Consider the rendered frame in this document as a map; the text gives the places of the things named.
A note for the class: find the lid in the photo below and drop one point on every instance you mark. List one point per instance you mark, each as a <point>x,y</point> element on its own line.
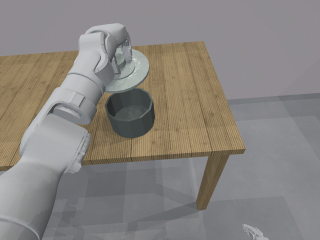
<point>132,75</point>

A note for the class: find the left robot hand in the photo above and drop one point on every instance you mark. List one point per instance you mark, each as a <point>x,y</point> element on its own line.
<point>122,39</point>

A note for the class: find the robot left forearm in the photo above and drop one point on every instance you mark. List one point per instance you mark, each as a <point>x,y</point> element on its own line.
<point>77,97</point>

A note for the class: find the pot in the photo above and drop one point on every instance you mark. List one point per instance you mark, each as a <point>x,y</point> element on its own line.
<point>131,113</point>

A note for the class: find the right robot hand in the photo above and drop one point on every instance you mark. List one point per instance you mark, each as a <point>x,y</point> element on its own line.
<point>253,233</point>

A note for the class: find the robot left upper arm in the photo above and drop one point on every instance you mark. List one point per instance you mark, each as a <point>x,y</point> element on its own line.
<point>28,190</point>

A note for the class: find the table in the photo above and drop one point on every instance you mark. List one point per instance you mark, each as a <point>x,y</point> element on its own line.
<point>192,115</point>

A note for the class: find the knob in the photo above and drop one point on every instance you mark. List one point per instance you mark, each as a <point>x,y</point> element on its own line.
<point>120,60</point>

